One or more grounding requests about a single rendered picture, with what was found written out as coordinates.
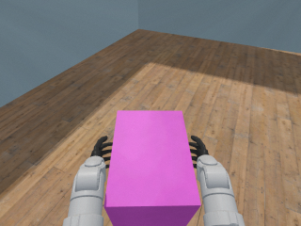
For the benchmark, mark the robot left forearm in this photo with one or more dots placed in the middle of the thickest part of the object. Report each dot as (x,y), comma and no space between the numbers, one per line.
(86,202)

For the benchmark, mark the right robot hand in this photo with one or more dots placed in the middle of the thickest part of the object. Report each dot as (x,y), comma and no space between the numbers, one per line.
(200,149)

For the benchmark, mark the carton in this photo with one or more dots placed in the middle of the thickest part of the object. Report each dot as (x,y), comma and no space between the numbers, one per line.
(151,178)

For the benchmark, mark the left robot hand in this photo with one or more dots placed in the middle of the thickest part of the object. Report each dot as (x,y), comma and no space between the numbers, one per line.
(97,150)

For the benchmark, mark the robot right forearm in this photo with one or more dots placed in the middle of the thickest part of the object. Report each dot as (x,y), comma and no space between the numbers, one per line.
(216,191)

